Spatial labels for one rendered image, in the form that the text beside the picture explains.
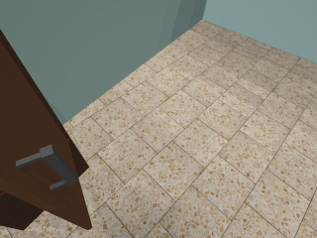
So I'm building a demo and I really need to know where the handle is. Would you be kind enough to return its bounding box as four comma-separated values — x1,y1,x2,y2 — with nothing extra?
16,145,79,191

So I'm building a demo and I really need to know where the cupboard door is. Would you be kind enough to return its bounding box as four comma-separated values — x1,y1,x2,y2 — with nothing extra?
0,42,93,230

